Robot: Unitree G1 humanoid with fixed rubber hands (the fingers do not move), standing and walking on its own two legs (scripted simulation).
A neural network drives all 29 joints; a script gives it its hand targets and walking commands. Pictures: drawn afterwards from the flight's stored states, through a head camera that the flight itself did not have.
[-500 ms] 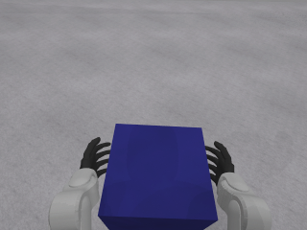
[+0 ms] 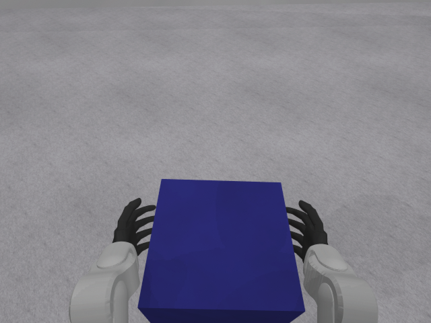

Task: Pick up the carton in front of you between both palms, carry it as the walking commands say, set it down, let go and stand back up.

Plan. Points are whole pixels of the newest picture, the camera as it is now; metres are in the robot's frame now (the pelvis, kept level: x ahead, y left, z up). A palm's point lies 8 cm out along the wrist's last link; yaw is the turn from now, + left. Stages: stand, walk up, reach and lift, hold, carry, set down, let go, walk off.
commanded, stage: carry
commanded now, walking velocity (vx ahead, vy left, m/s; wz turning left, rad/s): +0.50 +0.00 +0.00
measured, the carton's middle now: (218, 263) +0.22 +0.01 -0.02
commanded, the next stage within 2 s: none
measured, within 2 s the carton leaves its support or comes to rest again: neither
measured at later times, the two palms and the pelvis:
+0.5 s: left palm (153, 101) +0.58 +0.18 +0.08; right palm (277, 108) +0.55 -0.12 +0.09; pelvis +0.34 +0.05 +0.00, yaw -4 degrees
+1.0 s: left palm (175, 57) +0.79 +0.16 +0.08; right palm (275, 59) +0.79 -0.14 +0.08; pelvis +0.57 +0.01 -0.01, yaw -1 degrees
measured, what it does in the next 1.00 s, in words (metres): walks ahead: left foot, then right foot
